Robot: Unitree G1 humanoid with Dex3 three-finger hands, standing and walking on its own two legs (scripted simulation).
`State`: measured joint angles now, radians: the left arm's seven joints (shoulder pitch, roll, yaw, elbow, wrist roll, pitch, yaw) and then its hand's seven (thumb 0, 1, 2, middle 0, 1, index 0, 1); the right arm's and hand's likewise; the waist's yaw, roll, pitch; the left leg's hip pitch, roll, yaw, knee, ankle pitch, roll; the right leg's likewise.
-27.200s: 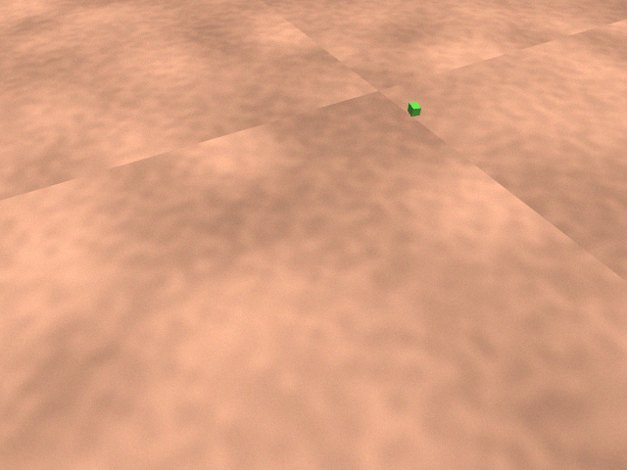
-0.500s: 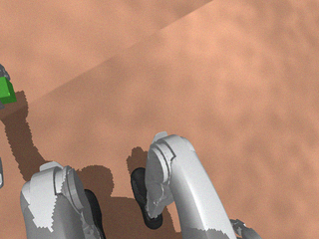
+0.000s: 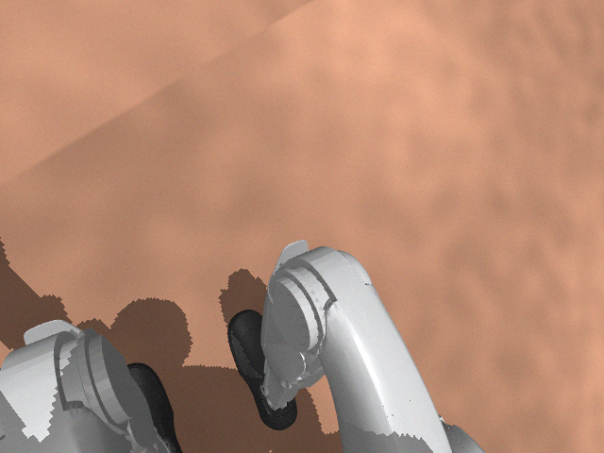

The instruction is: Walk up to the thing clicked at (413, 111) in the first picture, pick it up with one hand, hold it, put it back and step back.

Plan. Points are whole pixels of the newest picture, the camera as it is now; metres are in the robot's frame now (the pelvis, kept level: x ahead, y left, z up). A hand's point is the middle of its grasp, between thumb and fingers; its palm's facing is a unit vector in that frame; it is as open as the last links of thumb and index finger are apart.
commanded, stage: rest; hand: left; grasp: from above
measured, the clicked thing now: out of the picture +0.50 +0.30 -0.25
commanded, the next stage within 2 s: open in 1.58 s
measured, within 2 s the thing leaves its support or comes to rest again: rests again in 1.84 s
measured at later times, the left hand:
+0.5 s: hand out of the picture +0.49 +0.30 -0.24, palm faces -0.44 -0.14 -0.89, open 7.6 cm
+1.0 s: hand out of the picture +0.49 +0.29 -0.25, palm faces -0.43 -0.14 -0.89, open 7.6 cm
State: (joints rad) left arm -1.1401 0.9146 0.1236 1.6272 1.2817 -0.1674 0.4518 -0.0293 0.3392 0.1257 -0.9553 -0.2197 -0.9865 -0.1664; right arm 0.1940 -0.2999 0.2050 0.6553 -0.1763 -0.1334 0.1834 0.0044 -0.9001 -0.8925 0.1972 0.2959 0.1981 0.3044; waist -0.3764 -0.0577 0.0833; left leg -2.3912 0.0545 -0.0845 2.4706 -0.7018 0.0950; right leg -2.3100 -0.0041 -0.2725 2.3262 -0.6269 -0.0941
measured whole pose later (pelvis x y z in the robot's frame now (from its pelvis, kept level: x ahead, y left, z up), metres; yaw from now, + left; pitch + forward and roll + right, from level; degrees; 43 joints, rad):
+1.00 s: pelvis +0.00 +0.00 +0.00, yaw -4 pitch +32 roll -14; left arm -1.19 1.05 0.09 1.73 1.29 -0.17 0.55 -0.03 0.33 0.13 -0.96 -0.22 -0.99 -0.17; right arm 0.17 -0.34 0.32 0.61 -0.21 -0.22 0.23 0.00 -0.91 -0.90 0.20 0.30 0.20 0.30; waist -0.44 -0.13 0.15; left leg -2.38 0.06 -0.15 2.51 -0.72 0.09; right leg -2.28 0.02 -0.32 2.31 -0.61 -0.08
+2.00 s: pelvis -0.01 +0.01 +0.00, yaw -5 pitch +31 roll -16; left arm -1.20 1.10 0.07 1.72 1.26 -0.16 0.54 -0.01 0.27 0.28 -0.78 -0.32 -0.80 -0.30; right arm 0.15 -0.35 0.38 0.59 -0.22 -0.25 0.24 0.00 -0.90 -0.90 0.20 0.30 0.20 0.30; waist -0.45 -0.15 0.18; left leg -2.37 0.07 -0.17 2.51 -0.72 0.10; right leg -2.27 0.04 -0.34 2.29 -0.60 -0.07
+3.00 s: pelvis -0.01 +0.00 +0.05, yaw +2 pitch +35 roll -10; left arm -1.00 0.75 -0.10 1.27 1.07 -0.04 0.20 0.00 -0.13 0.70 -0.44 -0.57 -0.42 -0.59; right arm 0.20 -0.31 0.14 0.63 -0.09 -0.07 0.22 0.01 -0.91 -0.90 0.20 0.30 0.20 0.30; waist -0.28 0.02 -0.07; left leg -2.24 0.04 -0.07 2.31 -0.69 0.08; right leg -2.18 0.03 -0.23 2.18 -0.62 -0.07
